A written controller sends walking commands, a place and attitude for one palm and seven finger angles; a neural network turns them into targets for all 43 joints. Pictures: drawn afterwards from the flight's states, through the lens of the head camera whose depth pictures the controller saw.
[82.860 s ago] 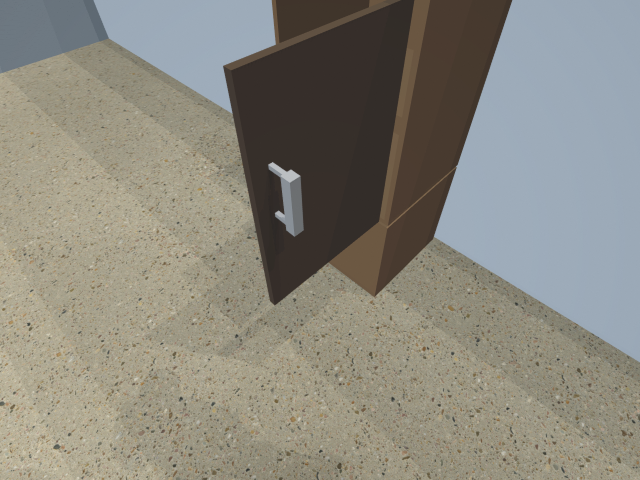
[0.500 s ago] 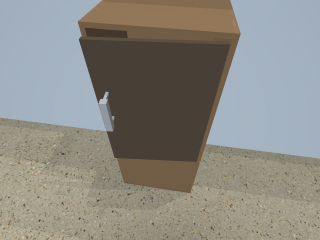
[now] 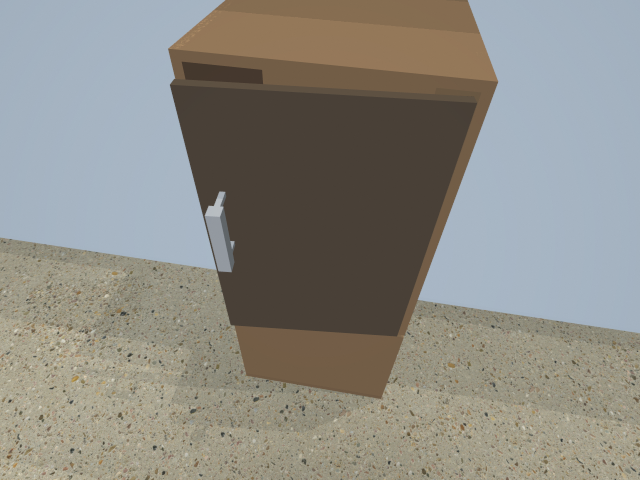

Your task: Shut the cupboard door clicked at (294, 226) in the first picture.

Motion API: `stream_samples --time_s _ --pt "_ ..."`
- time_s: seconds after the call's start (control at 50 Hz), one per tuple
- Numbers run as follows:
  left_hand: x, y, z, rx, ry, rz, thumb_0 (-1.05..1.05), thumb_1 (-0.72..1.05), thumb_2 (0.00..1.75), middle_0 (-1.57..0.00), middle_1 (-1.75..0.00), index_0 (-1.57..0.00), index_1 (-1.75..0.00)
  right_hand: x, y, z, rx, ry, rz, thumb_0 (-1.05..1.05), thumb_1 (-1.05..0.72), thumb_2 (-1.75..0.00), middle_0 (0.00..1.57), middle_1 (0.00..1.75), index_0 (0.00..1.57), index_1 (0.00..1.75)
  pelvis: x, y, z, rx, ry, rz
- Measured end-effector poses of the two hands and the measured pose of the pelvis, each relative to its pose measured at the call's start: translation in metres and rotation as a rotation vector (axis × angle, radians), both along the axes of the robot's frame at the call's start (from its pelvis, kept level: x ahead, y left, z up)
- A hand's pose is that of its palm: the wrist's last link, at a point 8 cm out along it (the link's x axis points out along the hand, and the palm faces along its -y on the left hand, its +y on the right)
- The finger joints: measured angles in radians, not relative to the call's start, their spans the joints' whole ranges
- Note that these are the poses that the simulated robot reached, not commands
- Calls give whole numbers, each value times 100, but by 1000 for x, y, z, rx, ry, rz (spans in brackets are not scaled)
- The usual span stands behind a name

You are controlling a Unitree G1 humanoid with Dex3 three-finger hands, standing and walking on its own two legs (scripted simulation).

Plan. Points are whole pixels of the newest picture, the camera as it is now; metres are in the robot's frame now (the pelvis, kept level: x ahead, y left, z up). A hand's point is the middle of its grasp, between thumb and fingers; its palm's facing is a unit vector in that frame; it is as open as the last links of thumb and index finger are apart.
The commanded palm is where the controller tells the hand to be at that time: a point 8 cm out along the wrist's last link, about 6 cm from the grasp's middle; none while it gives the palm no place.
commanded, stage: shuffle to correct the standing spot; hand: left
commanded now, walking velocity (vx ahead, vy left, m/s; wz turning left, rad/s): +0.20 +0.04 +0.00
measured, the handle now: (223, 232) +0.49 +0.20 +0.00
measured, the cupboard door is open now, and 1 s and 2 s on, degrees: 6 6 6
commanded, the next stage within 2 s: come to a stop and stand still in 0.06 s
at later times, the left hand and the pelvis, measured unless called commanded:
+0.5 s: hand out of the picture +0.11 +0.19 -0.17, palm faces +0.03 -0.97 -0.22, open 7.3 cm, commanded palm none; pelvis +0.09 +0.01 +0.00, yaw +0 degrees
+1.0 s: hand out of the picture +0.07 +0.20 -0.18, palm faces +0.01 -0.97 -0.24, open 7.4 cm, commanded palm none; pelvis +0.03 +0.01 -0.01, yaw -1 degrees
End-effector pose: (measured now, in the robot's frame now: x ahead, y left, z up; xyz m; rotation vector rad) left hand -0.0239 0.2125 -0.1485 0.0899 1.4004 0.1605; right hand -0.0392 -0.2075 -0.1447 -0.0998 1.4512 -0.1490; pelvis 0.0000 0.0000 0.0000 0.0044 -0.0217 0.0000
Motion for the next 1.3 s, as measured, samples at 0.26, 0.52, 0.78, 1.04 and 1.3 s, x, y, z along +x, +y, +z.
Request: stream_samples --time_s 0.26,0.52,0.78,1.04,1.3 --pt "43 16 -6 -14 76 -31 1 91 90 -20 -30 -19 -30 32 22 1 -17 24 -50 0 -91 -90 20 30 19 30 55 17 -6 6 26 -28" --pt "133 27 8 72 -46 -31 2 93 90 -20 -30 -20 -30 105 17 -1 -14 11 -32 2 -93 -90 20 30 20 30 85 10 2 6 38 1" --pt "140 14 8 102 -124 -51 1 91 90 -20 -30 -19 -30 141 -29 -11 -51 -104 -7 1 -92 -90 20 30 19 30 70 -7 -8 19 11 2" --pt "82 38 8 93 -131 -66 1 91 90 -21 -30 -20 -30 162 -2 8 -18 -387 66 0 -91 -90 20 30 19 30 29 15 -10 -17 -49 -23" --pt "39 53 23 117 -88 -78 1 90 90 -20 -30 -20 -30 72 -6 -2 -19 -193 40 0 -91 -90 20 30 20 30 1 21 0 3 -26 -16"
